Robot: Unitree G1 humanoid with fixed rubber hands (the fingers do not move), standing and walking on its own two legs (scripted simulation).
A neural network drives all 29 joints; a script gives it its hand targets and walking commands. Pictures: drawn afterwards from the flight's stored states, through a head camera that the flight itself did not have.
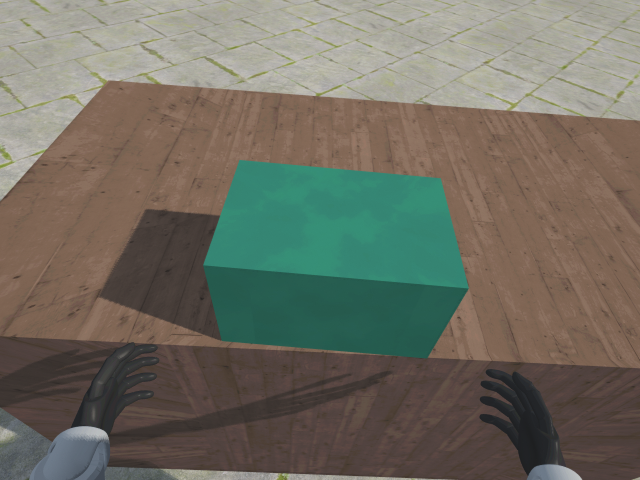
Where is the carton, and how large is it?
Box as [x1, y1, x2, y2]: [203, 160, 468, 357]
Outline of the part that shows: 239,160 203,264 221,339 227,341 427,357 468,288 440,178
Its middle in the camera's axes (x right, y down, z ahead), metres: +0.02 +0.03 +0.56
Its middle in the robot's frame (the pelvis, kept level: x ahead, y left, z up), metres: +0.39 +0.01 +0.05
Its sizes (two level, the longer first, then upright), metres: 0.298 0.200 0.173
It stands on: a pedestal, 0.75 m high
